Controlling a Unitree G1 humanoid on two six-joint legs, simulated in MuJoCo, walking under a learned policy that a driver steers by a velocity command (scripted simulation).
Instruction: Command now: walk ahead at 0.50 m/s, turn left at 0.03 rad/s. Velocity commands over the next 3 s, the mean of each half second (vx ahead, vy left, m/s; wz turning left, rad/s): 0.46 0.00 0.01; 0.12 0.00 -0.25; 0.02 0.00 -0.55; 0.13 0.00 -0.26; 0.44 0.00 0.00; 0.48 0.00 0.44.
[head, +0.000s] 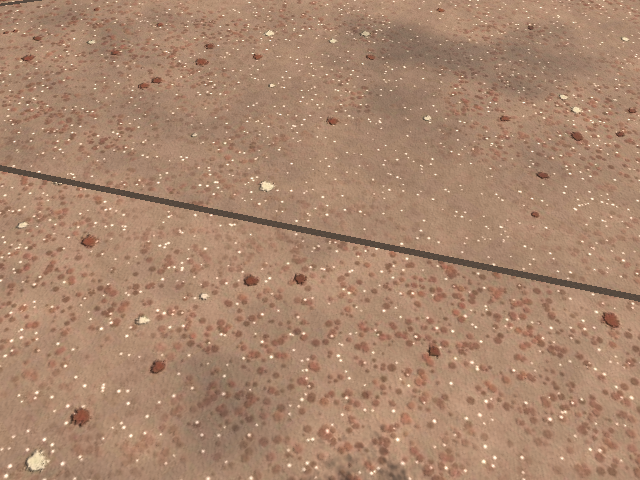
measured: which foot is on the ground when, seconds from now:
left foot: down 0.00-0.30, up 0.32-0.74, down 0.76-1.00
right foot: up 0.00-0.26, down 0.28-0.78, up 0.80-1.00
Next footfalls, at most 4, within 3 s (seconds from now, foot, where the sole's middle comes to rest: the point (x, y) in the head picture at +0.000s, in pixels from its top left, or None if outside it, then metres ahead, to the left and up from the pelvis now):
0.28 right None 0.32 -0.12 -0.78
0.76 left None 0.47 0.04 -0.78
1.18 right None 0.34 -0.15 -0.78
1.72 left None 0.41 0.02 -0.78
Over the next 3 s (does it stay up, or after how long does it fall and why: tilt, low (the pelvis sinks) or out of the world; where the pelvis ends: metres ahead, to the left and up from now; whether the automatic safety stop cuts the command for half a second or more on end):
stays up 0.76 -0.34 0.00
